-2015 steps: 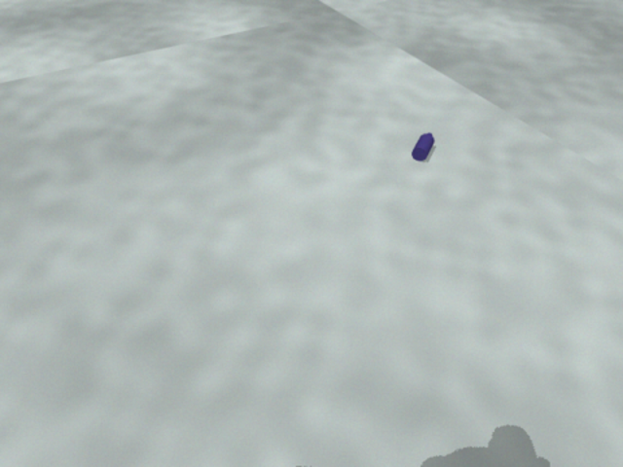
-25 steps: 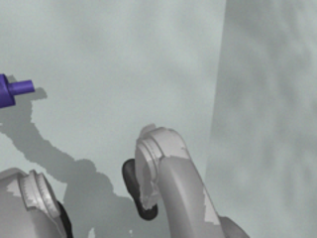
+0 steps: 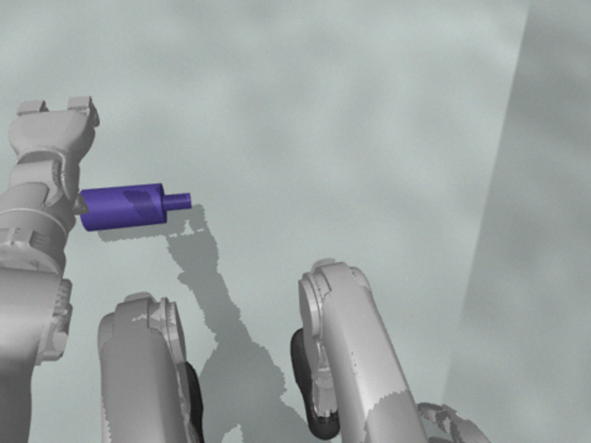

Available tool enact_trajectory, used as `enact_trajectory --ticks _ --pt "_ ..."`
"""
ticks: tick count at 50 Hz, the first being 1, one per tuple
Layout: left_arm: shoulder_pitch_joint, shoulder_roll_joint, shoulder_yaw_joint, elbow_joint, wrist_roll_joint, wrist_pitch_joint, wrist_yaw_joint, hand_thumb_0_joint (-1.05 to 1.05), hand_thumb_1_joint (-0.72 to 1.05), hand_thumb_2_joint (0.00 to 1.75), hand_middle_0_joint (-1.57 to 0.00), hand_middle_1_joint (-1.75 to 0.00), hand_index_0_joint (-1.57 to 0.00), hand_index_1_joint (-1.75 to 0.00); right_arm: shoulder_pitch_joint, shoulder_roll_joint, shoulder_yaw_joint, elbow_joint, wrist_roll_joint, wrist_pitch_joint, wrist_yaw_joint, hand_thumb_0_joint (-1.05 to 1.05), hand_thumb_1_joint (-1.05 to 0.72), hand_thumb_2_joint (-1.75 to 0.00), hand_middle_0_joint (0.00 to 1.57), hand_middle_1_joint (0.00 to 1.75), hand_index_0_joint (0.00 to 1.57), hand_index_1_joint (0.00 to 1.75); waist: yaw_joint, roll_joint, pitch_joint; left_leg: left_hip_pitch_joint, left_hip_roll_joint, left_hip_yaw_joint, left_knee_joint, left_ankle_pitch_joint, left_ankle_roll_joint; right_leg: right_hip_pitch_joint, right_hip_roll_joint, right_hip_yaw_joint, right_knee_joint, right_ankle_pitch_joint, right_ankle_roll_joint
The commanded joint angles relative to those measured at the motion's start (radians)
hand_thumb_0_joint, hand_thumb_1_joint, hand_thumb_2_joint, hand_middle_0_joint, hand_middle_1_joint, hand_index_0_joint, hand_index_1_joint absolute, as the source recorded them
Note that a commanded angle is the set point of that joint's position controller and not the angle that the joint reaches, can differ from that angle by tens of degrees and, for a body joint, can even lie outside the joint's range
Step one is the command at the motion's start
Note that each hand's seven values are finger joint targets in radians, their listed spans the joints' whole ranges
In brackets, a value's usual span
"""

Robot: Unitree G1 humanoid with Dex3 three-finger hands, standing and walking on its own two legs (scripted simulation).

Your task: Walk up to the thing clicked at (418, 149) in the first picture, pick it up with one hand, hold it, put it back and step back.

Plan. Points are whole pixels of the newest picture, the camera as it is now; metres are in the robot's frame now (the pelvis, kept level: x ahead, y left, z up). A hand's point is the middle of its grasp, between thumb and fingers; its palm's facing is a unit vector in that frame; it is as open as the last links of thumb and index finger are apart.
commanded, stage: withdraw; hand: left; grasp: from above
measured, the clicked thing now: (140, 205) +0.52 +0.19 -0.33
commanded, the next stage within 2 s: home in 0.26 s
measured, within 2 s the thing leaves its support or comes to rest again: neither
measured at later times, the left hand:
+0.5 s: hand (88, 190) +0.51 +0.24 -0.20, palm faces -0.41 -0.03 -0.91, open 12.9 cm
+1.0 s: hand (34, 243) +0.38 +0.23 -0.02, palm faces -0.34 -0.57 -0.75, open 7.9 cm
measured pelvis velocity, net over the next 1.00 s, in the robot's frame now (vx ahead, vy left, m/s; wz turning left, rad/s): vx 0.01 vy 0.00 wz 0.04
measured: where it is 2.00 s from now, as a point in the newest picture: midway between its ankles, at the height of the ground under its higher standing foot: (256, 422)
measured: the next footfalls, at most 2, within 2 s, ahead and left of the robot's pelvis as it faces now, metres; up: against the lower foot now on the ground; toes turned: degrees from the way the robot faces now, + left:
none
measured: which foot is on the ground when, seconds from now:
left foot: down 0.00-1.00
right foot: down 0.00-1.00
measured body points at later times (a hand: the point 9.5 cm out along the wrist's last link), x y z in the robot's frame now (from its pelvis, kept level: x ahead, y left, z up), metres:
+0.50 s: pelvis +0.00 +0.00 -0.04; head +0.25 +0.05 +0.33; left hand +0.53 +0.23 -0.15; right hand +0.00 -0.26 -0.14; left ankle +0.08 +0.13 -0.33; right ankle +0.11 -0.12 -0.33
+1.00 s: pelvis +0.01 +0.00 +0.10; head +0.18 +0.03 +0.52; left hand +0.40 +0.26 +0.03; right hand +0.15 -0.27 -0.02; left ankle +0.08 +0.13 -0.33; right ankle +0.10 -0.12 -0.33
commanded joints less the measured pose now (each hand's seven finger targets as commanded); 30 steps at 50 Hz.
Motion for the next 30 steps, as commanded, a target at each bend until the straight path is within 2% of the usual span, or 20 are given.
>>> enact_trajectory --ticks 1,3,6,11,14,15,16,17,18,19,20,21,22,23,24,25,26,27,29,30 --pt "-0.319 0.118 -0.002 -0.101 0.012 -0.045 -0.004 0.00 -0.45 0.98 -0.12 -0.95 -0.12 -0.96 0.219 -0.225 -0.070 -0.022 0.011 0.024 -0.076 0.00 -0.89 -0.90 0.20 0.30 0.20 0.30 -0.067 0.083 -0.503 0.325 -0.040 0.078 -0.261 0.075 0.038 0.376 0.045 -0.040 -0.309 0.077 -0.069" --pt "-0.329 0.120 0.001 -0.068 0.023 -0.062 0.013 0.00 -0.43 0.97 -0.14 -0.93 -0.14 -0.94 0.206 -0.216 -0.057 -0.021 0.003 0.023 -0.093 0.00 -0.89 -0.90 0.20 0.30 0.20 0.30 -0.074 0.061 -0.481 0.307 -0.041 0.080 -0.255 0.068 0.038 0.372 0.046 -0.035 -0.308 0.058 -0.069" --pt "-0.374 0.174 0.021 -0.035 0.058 -0.092 0.067 0.00 -0.41 0.95 -0.16 -0.92 -0.16 -0.92 0.189 -0.202 -0.042 -0.013 -0.004 0.015 -0.105 0.00 -0.89 -0.90 0.20 0.30 0.20 0.30 -0.058 0.118 -0.524 0.315 -0.043 0.087 -0.251 0.071 0.039 0.364 0.044 -0.021 -0.277 0.066 -0.061" --pt "-0.440 0.215 0.047 0.088 0.112 -0.118 0.179 0.00 -0.40 0.94 -0.15 -0.93 -0.16 -0.93 0.186 -0.209 -0.016 -0.002 -0.029 -0.010 -0.112 0.00 -0.89 -0.89 0.20 0.30 0.20 0.30 -0.094 0.122 -0.515 0.280 -0.045 0.086 -0.207 0.040 0.042 0.308 0.043 -0.024 -0.248 0.037 -0.056" --pt "-0.466 0.281 0.080 0.134 0.135 -0.130 0.224 0.00 -0.41 0.94 -0.16 -0.93 -0.16 -0.92 0.192 -0.226 -0.007 0.002 -0.041 -0.030 -0.109 0.00 -0.89 -0.89 0.20 0.30 0.20 0.30 -0.096 0.165 -0.557 0.307 -0.040 0.077 -0.186 0.053 0.037 0.296 0.043 -0.034 -0.205 0.045 -0.058" --pt "-0.485 0.312 0.097 0.139 0.145 -0.133 0.242 0.00 -0.33 0.97 -0.24 -0.85 -0.23 -0.84 0.198 -0.232 -0.006 -0.001 -0.043 -0.038 -0.108 0.00 -0.88 -0.89 0.20 0.30 0.20 0.30 -0.092 0.184 -0.575 0.308 -0.041 0.077 -0.180 0.052 0.037 0.290 0.040 -0.038 -0.196 0.050 -0.058" --pt "-0.478 0.328 0.109 0.152 0.143 -0.136 0.255 0.00 -0.29 1.02 -0.27 -0.77 -0.24 -0.80 0.199 -0.231 -0.003 -0.005 -0.052 -0.045 -0.105 0.00 -0.88 -0.89 0.20 0.30 0.20 0.30 -0.093 0.204 -0.582 0.312 -0.037 0.074 -0.170 0.059 0.034 0.299 0.042 -0.036 -0.187 0.047 -0.058" --pt "-0.486 0.322 0.115 0.135 0.136 -0.138 0.264 0.00 -0.37 0.94 -0.19 -0.85 -0.20 -0.88 0.203 -0.231 -0.003 -0.003 -0.057 -0.050 -0.103 0.00 -0.89 -0.89 0.20 0.30 0.20 0.30 -0.096 0.217 -0.604 0.327 -0.036 0.073 -0.162 0.068 0.032 0.294 0.042 -0.042 -0.178 0.055 -0.059" --pt "-0.497 0.331 0.121 0.096 0.142 -0.139 0.273 0.00 -0.29 0.99 -0.27 -0.77 -0.24 -0.80 0.219 -0.232 -0.001 0.003 -0.062 -0.055 -0.099 0.00 -0.88 -0.89 0.20 0.30 0.20 0.30 -0.097 0.266 -0.638 0.369 -0.035 0.078 -0.162 0.097 0.027 0.303 0.039 -0.054 -0.167 0.094 -0.059" --pt "-0.485 0.354 0.139 0.069 0.131 -0.139 0.280 0.00 -0.37 0.91 -0.19 -0.85 -0.20 -0.88 0.221 -0.232 -0.005 -0.002 -0.064 -0.057 -0.096 0.00 -0.89 -0.89 0.20 0.30 0.20 0.30 -0.081 0.292 -0.684 0.381 -0.031 0.075 -0.152 0.117 0.024 0.318 0.042 -0.049 -0.156 0.104 -0.061" --pt "-0.492 0.351 0.144 0.019 0.126 -0.136 0.285 0.00 -0.29 0.96 -0.26 -0.77 -0.23 -0.80 0.229 -0.234 -0.007 -0.001 -0.066 -0.059 -0.095 0.00 -0.88 -0.89 0.20 0.30 0.20 0.30 -0.079 0.318 -0.727 0.414 -0.030 0.079 -0.146 0.149 0.024 0.331 0.040 -0.057 -0.149 0.149 -0.059" --pt "-0.459 0.364 0.162 -0.003 0.119 -0.127 0.290 0.00 -0.37 0.88 -0.18 -0.85 -0.19 -0.88 0.236 -0.239 -0.015 -0.003 -0.062 -0.061 -0.092 0.00 -0.89 -0.89 0.20 0.30 0.20 0.30 -0.059 0.346 -0.757 0.446 -0.031 0.082 -0.152 0.170 0.022 0.321 0.034 -0.071 -0.138 0.178 -0.060" --pt "-0.460 0.317 0.141 -0.015 0.107 -0.121 0.288 0.00 -0.29 0.96 -0.26 -0.77 -0.24 -0.80 0.244 -0.232 -0.019 -0.004 -0.065 -0.063 -0.086 0.00 -0.88 -0.89 0.20 0.30 0.20 0.30 -0.087 0.357 -0.750 0.448 -0.026 0.079 -0.146 0.171 0.020 0.322 0.036 -0.074 -0.135 0.188 -0.061" --pt "-0.466 0.297 0.137 -0.068 0.096 -0.115 0.283 0.00 -0.35 0.88 -0.20 -0.85 -0.21 -0.86 0.255 -0.231 -0.025 0.005 -0.064 -0.062 -0.081 0.00 -0.89 -0.89 0.20 0.30 0.20 0.30 -0.085 0.371 -0.777 0.472 -0.026 0.080 -0.156 0.187 0.018 0.327 0.036 -0.085 -0.135 0.210 -0.060" --pt "-0.465 0.322 0.151 -0.108 0.089 -0.105 0.282 0.00 -0.27 0.96 -0.26 -0.77 -0.24 -0.78 0.264 -0.237 -0.035 0.009 -0.055 -0.060 -0.080 0.00 -0.88 -0.89 0.20 0.30 0.20 0.30 -0.070 0.383 -0.806 0.495 -0.025 0.079 -0.160 0.197 0.018 0.320 0.034 -0.091 -0.136 0.222 -0.061" --pt "-0.413 0.325 0.164 -0.132 0.073 -0.092 0.277 0.00 -0.33 0.88 -0.21 -0.85 -0.22 -0.84 0.271 -0.245 -0.050 0.003 -0.045 -0.056 -0.078 0.00 -0.89 -0.89 0.20 0.30 0.20 0.30 -0.048 0.403 -0.839 0.520 -0.025 0.076 -0.176 0.226 0.014 0.326 0.033 -0.095 -0.132 0.241 -0.063" --pt "-0.397 0.284 0.149 -0.137 0.058 -0.078 0.266 0.00 -0.25 0.96 -0.27 -0.77 -0.24 -0.76 0.281 -0.241 -0.057 0.005 -0.041 -0.054 -0.074 0.00 -0.88 -0.89 0.20 0.30 0.20 0.30 -0.059 0.401 -0.850 0.549 -0.024 0.073 -0.183 0.243 0.013 0.331 0.032 -0.098 -0.131 0.259 -0.065" --pt "-0.358 0.256 0.136 -0.127 0.050 -0.062 0.254 0.00 -0.17 1.01 -0.27 -0.72 -0.24 -0.74 0.279 -0.237 -0.067 0.009 -0.038 -0.050 -0.069 0.00 -0.88 -0.89 0.20 0.30 0.20 0.30 -0.052 0.382 -0.836 0.558 -0.021 0.070 -0.189 0.250 0.012 0.325 0.034 -0.101 -0.134 0.265 -0.066" --pt "-0.342 0.281 0.163 -0.192 0.006 -0.037 0.237 0.00 -0.01 1.01 -0.26 -0.67 -0.24 -0.69 0.298 -0.237 -0.082 0.009 -0.020 -0.035 -0.068 0.00 -0.88 -0.90 0.20 0.30 0.20 0.30 -0.029 0.351 -0.875 0.538 -0.026 0.077 -0.199 0.268 0.022 0.386 0.036 -0.088 -0.161 0.283 -0.062" --pt "-0.300 0.261 0.160 -0.203 -0.014 -0.023 0.223 0.00 0.07 1.00 -0.26 -0.64 -0.23 -0.67 0.296 -0.224 -0.090 0.005 -0.013 -0.029 -0.066 0.00 -0.89 -0.90 0.20 0.30 0.20 0.30 -0.016 0.335 -0.874 0.537 -0.026 0.081 -0.215 0.268 0.023 0.408 0.039 -0.081 -0.172 0.281 -0.063"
